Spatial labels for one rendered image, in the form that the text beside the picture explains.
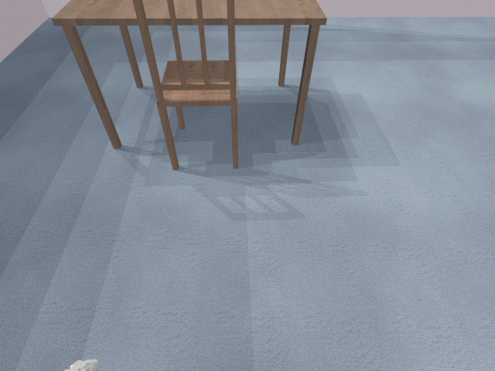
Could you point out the chair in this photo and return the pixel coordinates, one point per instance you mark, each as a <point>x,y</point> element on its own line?
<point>192,83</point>

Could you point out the table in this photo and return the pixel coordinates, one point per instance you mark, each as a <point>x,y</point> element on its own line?
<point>246,12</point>

